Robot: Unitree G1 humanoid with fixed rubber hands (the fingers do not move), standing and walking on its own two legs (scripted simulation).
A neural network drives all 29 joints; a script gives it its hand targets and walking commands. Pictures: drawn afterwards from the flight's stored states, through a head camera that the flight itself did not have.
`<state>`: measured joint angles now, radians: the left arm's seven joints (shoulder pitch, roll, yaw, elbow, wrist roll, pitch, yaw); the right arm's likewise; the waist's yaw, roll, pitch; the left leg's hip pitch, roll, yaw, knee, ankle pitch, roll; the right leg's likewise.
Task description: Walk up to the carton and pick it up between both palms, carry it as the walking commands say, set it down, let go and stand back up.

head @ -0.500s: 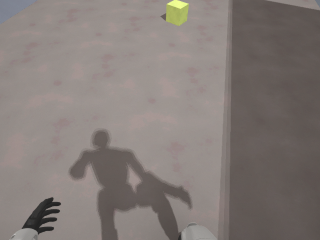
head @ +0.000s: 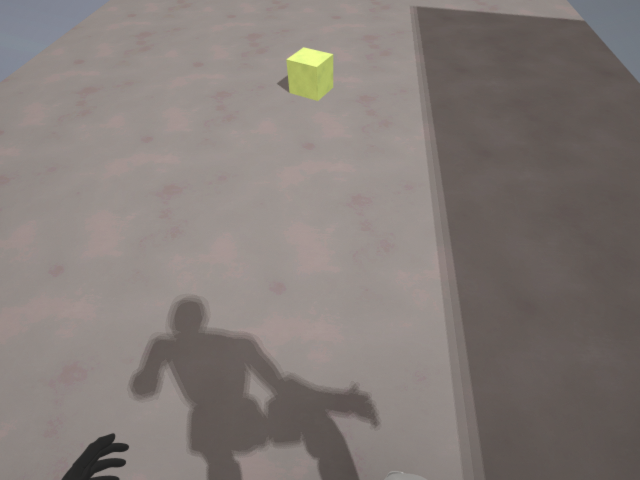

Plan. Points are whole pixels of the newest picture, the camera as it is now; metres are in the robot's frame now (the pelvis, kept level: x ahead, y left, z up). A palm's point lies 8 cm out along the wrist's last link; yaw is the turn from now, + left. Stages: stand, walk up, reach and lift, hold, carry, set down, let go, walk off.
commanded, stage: walk up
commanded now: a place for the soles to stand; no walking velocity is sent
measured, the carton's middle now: (310, 74) +2.37 -0.01 -0.63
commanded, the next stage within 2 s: none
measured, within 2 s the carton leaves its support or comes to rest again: neither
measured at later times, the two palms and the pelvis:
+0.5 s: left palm (164, 302) +0.43 +0.27 -0.09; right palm (531, 297) +0.40 -0.35 -0.09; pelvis +0.32 -0.03 +0.01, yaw -5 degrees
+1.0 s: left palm (195, 217) +0.65 +0.26 -0.10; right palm (489, 174) +0.72 -0.38 -0.08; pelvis +0.59 -0.06 +0.00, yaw -1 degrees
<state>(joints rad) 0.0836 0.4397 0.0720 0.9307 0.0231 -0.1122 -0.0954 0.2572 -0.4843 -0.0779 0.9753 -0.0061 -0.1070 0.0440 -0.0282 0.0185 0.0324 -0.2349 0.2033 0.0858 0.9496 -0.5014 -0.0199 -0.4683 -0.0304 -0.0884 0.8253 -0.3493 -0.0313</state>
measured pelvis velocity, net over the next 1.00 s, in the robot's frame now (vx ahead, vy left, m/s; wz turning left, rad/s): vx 0.59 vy -0.06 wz -0.02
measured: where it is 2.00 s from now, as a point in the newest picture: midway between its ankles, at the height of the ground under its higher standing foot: (335, 250)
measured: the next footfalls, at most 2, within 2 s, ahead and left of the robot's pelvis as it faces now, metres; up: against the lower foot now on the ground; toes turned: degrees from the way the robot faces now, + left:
left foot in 0.26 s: +0.38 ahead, +0.13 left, +0.00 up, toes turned +5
right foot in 0.52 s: +0.46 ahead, -0.16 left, +0.00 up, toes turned -8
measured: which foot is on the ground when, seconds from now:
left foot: up 0.00-0.24, down 0.26-0.54, up 0.56-0.84, down 0.86-1.00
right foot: down 0.00-0.28, up 0.30-0.50, down 0.52-0.88, up 0.90-1.00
